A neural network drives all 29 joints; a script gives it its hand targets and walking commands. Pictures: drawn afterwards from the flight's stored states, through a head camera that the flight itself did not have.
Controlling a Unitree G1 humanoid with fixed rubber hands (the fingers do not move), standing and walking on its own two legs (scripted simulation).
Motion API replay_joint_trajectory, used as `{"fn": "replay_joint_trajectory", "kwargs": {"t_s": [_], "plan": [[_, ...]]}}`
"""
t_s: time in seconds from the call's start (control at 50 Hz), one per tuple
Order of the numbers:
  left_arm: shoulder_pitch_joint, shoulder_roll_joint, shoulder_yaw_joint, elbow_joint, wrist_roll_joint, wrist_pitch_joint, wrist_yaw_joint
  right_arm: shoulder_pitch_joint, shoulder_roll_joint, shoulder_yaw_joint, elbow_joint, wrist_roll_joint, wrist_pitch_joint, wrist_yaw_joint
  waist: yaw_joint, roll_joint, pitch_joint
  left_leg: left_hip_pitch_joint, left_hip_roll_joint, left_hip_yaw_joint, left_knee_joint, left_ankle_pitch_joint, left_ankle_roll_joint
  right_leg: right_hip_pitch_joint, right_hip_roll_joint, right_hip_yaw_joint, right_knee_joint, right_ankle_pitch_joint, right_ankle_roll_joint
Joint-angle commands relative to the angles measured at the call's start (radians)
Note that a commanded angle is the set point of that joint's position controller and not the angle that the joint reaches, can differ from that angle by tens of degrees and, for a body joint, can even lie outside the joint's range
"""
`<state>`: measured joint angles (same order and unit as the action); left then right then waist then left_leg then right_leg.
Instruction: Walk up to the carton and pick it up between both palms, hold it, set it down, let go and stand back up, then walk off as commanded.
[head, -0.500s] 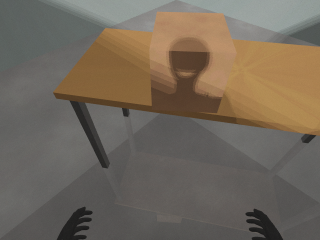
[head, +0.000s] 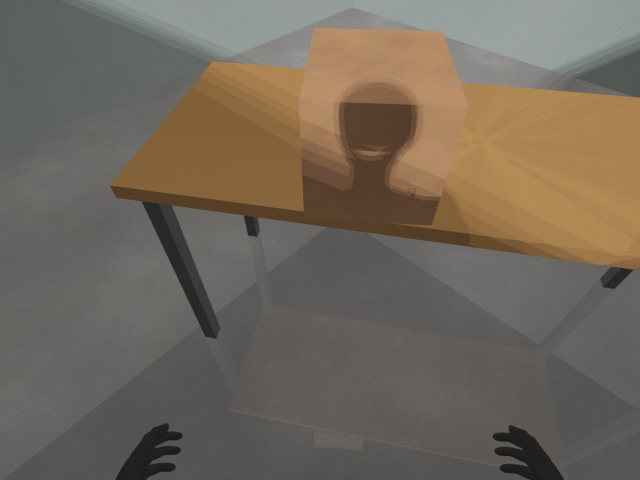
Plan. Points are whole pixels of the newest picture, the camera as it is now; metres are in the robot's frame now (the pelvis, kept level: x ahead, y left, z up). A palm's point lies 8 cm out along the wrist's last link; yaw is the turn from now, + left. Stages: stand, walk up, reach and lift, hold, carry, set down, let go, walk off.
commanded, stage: walk up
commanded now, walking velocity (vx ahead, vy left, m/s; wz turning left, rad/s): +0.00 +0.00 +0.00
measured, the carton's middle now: (372, 126) +0.69 -0.06 +0.07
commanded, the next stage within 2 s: none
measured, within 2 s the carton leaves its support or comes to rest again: neither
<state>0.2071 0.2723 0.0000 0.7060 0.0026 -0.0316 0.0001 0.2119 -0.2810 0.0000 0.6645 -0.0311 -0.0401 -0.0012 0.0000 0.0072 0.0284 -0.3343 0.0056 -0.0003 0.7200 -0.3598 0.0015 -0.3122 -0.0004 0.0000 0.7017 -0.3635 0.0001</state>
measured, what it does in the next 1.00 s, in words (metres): walks ahead: right foot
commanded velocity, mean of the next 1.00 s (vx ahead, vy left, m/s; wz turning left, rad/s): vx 0.00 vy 0.00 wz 0.00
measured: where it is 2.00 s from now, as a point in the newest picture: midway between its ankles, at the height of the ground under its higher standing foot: outside the picture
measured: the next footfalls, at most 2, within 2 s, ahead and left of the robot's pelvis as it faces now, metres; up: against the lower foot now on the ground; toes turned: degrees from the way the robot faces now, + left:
right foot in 0.72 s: +0.23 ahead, -0.12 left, +0.00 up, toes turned -1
left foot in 1.08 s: +0.26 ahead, +0.13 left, +0.00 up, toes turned -1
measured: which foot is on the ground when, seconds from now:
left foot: down 0.00-0.72, up 0.74-1.00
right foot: down 0.00-0.38, up 0.40-0.70, down 0.72-1.00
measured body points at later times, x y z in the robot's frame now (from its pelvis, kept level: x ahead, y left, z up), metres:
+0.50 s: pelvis +0.05 +0.02 +0.00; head +0.08 +0.03 +0.45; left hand +0.13 +0.31 -0.11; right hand +0.14 -0.27 -0.09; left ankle +0.02 +0.11 -0.72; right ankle +0.03 -0.11 -0.68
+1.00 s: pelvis +0.13 +0.00 -0.01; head +0.15 -0.01 +0.44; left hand +0.21 +0.30 -0.11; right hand +0.22 -0.29 -0.12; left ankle +0.19 +0.13 -0.69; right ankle +0.19 -0.12 -0.72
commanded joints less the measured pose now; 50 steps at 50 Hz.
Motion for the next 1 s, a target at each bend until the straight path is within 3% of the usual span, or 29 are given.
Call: {"fn": "replay_joint_trajectory", "kwargs": {"t_s": [0.0, 0.08, 0.1, 0.12, 0.14, 0.2, 0.24, 0.26, 0.3, 0.32, 0.34, 0.36, 0.38, 0.4, 0.42, 0.46, 0.58, 0.6, 0.64, 0.66, 0.68, 0.7, 0.72, 0.74, 0.78, 0.8, 0.84, 0.92, 0.98], "plan": [[-0.069, 0.258, 0.085, -0.022, 0.017, -0.027, 0.005, -0.055, -0.258, -0.082, -0.014, 0.01, -0.025, -0.011, 0.004, 0.009, 0.0, -0.003, 0.091, -0.112, -0.187, 0.112, 0.071, 0.003, -0.08, 0.104, -0.14, 0.154, -0.078], [-0.066, 0.259, 0.084, -0.011, 0.016, -0.027, 0.004, -0.06, -0.256, -0.081, -0.008, 0.011, -0.026, -0.01, 0.005, 0.013, 0.008, -0.001, 0.091, -0.114, -0.194, 0.101, 0.071, -0.004, -0.081, 0.108, -0.151, 0.14, -0.079], [0.079, 0.343, 0.115, -0.046, 0.024, -0.046, -0.017, 0.02, -0.349, -0.132, -0.056, -0.027, -0.036, 0.018, -0.002, 0.053, -0.044, 0.031, 0.08, -0.134, -0.171, -0.312, 0.125, -0.04, -0.074, 0.189, -0.144, -0.264, -0.123], [0.086, 0.35, 0.123, -0.032, 0.033, -0.051, -0.022, 0.017, -0.345, -0.138, -0.045, -0.03, -0.033, 0.028, -0.007, 0.045, 0.038, -0.025, 0.091, -0.182, -0.171, -0.449, 0.143, -0.119, -0.082, 0.244, -0.159, -0.426, -0.132], [0.085, 0.349, 0.125, -0.034, 0.038, -0.053, -0.024, 0.018, -0.335, -0.14, -0.051, -0.031, -0.032, 0.033, -0.012, 0.026, 0.094, -0.072, 0.095, -0.205, -0.174, -0.489, 0.15, -0.16, -0.084, 0.268, -0.178, -0.468, -0.136], [0.13, 0.349, 0.122, -0.033, 0.034, -0.071, -0.021, 0.002, -0.298, -0.137, -0.068, -0.025, -0.042, 0.039, 0.011, -0.036, 0.092, -0.142, 0.049, -0.109, -0.05, -0.245, 0.112, -0.058, -0.135, 0.369, -0.254, -0.359, -0.164], [0.191, 0.397, 0.131, -0.021, 0.028, -0.079, -0.015, -0.016, -0.279, -0.131, -0.078, -0.022, -0.047, 0.039, 0.04, -0.127, 0.039, -0.264, -0.006, 0.015, 0.079, -0.118, 0.064, 0.152, -0.242, 0.523, -0.328, -0.243, -0.229], [0.192, 0.417, 0.136, -0.029, 0.028, -0.08, -0.013, -0.019, -0.288, -0.128, -0.08, -0.019, -0.05, 0.038, 0.044, -0.123, 0.035, -0.287, 0.008, 0.004, 0.079, -0.121, 0.058, 0.192, -0.276, 0.548, -0.319, -0.141, -0.258], [0.146, 0.419, 0.132, -0.052, 0.024, -0.072, -0.014, 0.021, -0.292, -0.126, -0.07, -0.01, -0.061, 0.038, 0.006, -0.105, 0.038, -0.183, 0.016, 0.004, -0.043, -0.121, 0.07, 0.118, -0.258, 0.47, -0.255, -0.021, -0.247], [0.108, 0.393, 0.121, -0.071, 0.018, -0.066, -0.015, 0.087, -0.289, -0.129, -0.05, -0.011, -0.071, 0.034, -0.035, -0.084, 0.031, -0.048, 0.017, -0.019, -0.139, -0.082, 0.088, 0.033, -0.216, 0.38, -0.154, 0.085, -0.209], [0.057, 0.334, 0.101, -0.1, 0.007, -0.062, -0.017, 0.197, -0.318, -0.14, -0.021, -0.017, -0.081, 0.025, -0.096, 0.025, -0.018, 0.209, 0.081, -0.16, -0.252, -0.083, 0.117, -0.169, -0.131, 0.245, 0.058, 0.19, -0.135], [0.032, 0.241, 0.075, -0.132, 0.002, -0.063, -0.018, 0.305, -0.417, -0.165, 0.0, -0.024, -0.086, 0.018, -0.141, 0.281, -0.037, 0.449, 0.264, -0.5, -0.376, 0.003, 0.166, -0.46, 0.067, 0.08, 0.39, 0.063, -0.062], [0.047, 0.264, 0.072, -0.134, 0.015, -0.062, -0.008, 0.321, -0.432, -0.171, -0.007, 0.001, -0.084, 0.016, -0.121, 0.21, 0.009, 0.516, 0.382, -0.603, -0.368, 0.31, 0.212, -0.608, 0.082, 0.063, 0.433, -0.187, -0.041], [0.037, 0.301, 0.071, -0.119, 0.015, -0.062, -0.003, 0.329, -0.413, -0.166, -0.006, 0.013, -0.08, 0.013, -0.115, 0.097, 0.007, 0.54, 0.374, -0.528, -0.288, 0.562, 0.2, -0.608, 0.049, 0.101, 0.439, -0.174, -0.045], [0.058, 0.299, 0.068, -0.112, 0.005, -0.065, -0.004, 0.326, -0.387, -0.155, -0.008, 0.01, -0.074, 0.008, -0.097, 0.092, -0.013, 0.555, 0.346, -0.437, -0.238, 0.787, 0.172, -0.577, 0.039, 0.103, 0.432, -0.145, -0.048], [0.075, 0.294, 0.069, -0.114, -0.009, -0.06, -0.01, 0.283, -0.343, -0.145, -0.027, -0.003, -0.06, -0.004, -0.087, 0.14, -0.022, 0.553, 0.275, -0.292, -0.188, 0.91, 0.151, -0.55, 0.018, 0.074, 0.395, -0.104, -0.047], [0.021, 0.272, 0.073, -0.107, -0.003, -0.065, -0.03, 0.19, -0.37, -0.135, -0.08, 0.014, -0.051, -0.002, -0.053, 0.135, 0.113, 0.219, 0.264, -0.161, -0.264, 0.633, 0.207, -0.335, -0.031, -0.03, 0.076, 0.071, -0.056], [0.041, 0.274, 0.077, -0.091, -0.005, -0.069, -0.033, 0.154, -0.373, -0.133, -0.089, 0.015, -0.048, 0.001, -0.031, 0.139, 0.119, 0.141, 0.244, -0.121, -0.246, 0.578, 0.2, -0.243, -0.03, -0.047, 0.023, 0.098, -0.06], [0.203, 0.289, 0.099, -0.019, -0.007, -0.073, -0.031, 0.089, -0.368, -0.128, -0.109, 0.02, -0.04, 0.009, 0.059, 0.113, 0.054, 0.001, 0.173, -0.02, -0.068, 0.505, 0.168, 0.083, 0.02, -0.081, -0.125, 0.223, -0.06], [0.334, 0.326, 0.121, 0.027, -0.002, -0.078, -0.021, 0.105, -0.325, -0.117, -0.106, 0.018, -0.035, 0.011, 0.115, 0.011, -0.031, -0.049, 0.109, 0.018, 0.174, 0.486, 0.145, 0.256, 0.043, -0.059, -0.168, 0.223, -0.065], [0.425, 0.383, 0.142, 0.044, 0.007, -0.082, -0.006, 0.171, -0.272, -0.1, -0.104, 0.023, -0.036, 0.013, 0.152, -0.128, -0.111, -0.191, 0.04, 0.026, 0.381, 0.286, 0.103, 0.409, -0.024, 0.124, -0.182, 0.145, -0.095], [0.441, 0.443, 0.15, 0.031, 0.01, -0.085, 0.007, 0.211, -0.237, -0.085, -0.111, 0.025, -0.031, 0.017, 0.122, -0.25, -0.136, -0.345, -0.037, 0.024, 0.507, -0.155, 0.062, 0.454, -0.259, 0.537, -0.259, 0.066, -0.175], [0.371, 0.472, 0.145, 0.001, -0.004, -0.085, 0.007, 0.205, -0.315, -0.103, -0.111, 0.02, -0.021, 0.022, 0.08, -0.14, -0.096, -0.362, -0.012, -0.074, 0.556, -0.182, 0.051, 0.35, -0.354, 0.767, -0.369, -0.121, -0.248], [0.263, 0.479, 0.144, -0.011, -0.018, -0.082, 0.012, 0.194, -0.365, -0.113, -0.089, 0.011, -0.013, 0.024, 0.054, -0.103, -0.012, -0.373, 0.024, -0.098, 0.605, -0.169, 0.049, 0.256, -0.392, 0.826, -0.42, -0.278, -0.29], [0.196, 0.433, 0.134, -0.019, -0.012, -0.082, 0.019, 0.141, -0.36, -0.117, -0.074, 0.003, -0.004, 0.029, 0.035, -0.041, 0.102, -0.367, 0.076, -0.105, 0.558, -0.117, 0.056, 0.082, -0.331, 0.702, -0.427, -0.28, -0.275], [0.192, 0.418, 0.129, -0.019, -0.008, -0.084, 0.019, 0.143, -0.35, -0.119, -0.062, 0.003, 0.002, 0.034, 0.021, -0.039, 0.145, -0.316, 0.088, -0.112, 0.513, -0.092, 0.059, -0.04, -0.291, 0.631, -0.438, -0.276, -0.237], [0.2, 0.421, 0.128, -0.015, 0.004, -0.089, 0.016, 0.156, -0.333, -0.125, -0.041, 0.001, 0.008, 0.045, 0.009, -0.079, 0.159, -0.25, 0.082, -0.086, 0.448, -0.05, 0.053, -0.148, -0.24, 0.538, -0.438, -0.28, -0.213], [0.233, 0.459, 0.138, -0.018, 0.018, -0.084, 0.018, 0.13, -0.338, -0.131, -0.038, -0.013, 0.007, 0.056, 0.033, -0.143, 0.076, -0.272, 0.07, -0.039, 0.313, -0.125, 0.029, -0.095, -0.249, 0.526, -0.395, -0.384, -0.264], [0.183, 0.467, 0.134, -0.036, 0.021, -0.071, 0.021, 0.124, -0.34, -0.137, -0.026, -0.014, -0.002, 0.046, 0.023, -0.155, 0.061, -0.2, 0.068, -0.021, 0.215, -0.157, 0.032, -0.146, -0.263, 0.499, -0.329, -0.326, -0.265]]}}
